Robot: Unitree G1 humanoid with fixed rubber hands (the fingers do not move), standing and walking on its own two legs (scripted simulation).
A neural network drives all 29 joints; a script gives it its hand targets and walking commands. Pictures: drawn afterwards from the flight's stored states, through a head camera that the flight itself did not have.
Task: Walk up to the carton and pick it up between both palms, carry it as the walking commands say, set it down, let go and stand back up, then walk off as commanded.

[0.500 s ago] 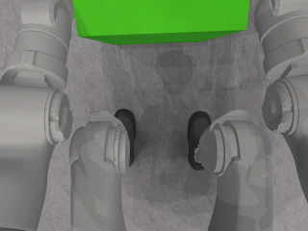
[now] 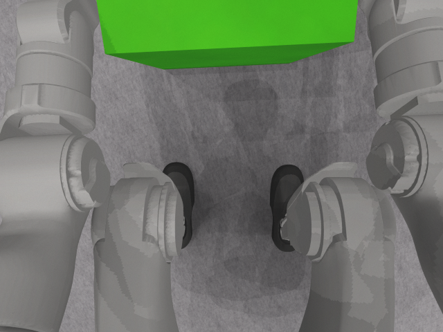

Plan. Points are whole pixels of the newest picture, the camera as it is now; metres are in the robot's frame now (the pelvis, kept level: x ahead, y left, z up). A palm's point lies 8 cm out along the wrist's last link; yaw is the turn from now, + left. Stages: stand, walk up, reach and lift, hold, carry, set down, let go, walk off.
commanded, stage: reach and lift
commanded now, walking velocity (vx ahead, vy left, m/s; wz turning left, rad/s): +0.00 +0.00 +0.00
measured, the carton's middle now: out of the picture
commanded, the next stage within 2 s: none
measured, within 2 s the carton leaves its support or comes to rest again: leaves its support in 0.34 s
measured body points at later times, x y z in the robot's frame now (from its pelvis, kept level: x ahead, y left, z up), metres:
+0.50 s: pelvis +0.01 +0.00 +0.02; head +0.36 +0.01 +0.30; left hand +0.58 +0.19 -0.11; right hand +0.59 -0.15 -0.11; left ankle +0.12 +0.13 -0.32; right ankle +0.11 -0.12 -0.32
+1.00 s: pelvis +0.01 +0.00 +0.07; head +0.36 +0.01 +0.35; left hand +0.57 +0.19 -0.05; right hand +0.59 -0.15 -0.05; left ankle +0.12 +0.13 -0.32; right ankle +0.11 -0.12 -0.32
